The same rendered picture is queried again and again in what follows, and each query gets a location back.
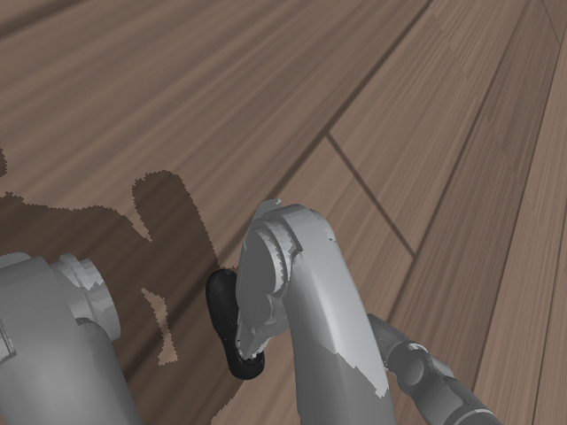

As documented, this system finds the right robot arm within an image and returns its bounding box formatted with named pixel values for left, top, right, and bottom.
left=387, top=341, right=503, bottom=425

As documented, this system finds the right robot hand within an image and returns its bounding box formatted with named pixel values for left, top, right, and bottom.
left=367, top=313, right=411, bottom=371

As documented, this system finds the right robot foot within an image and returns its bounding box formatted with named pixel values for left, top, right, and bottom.
left=206, top=269, right=265, bottom=380

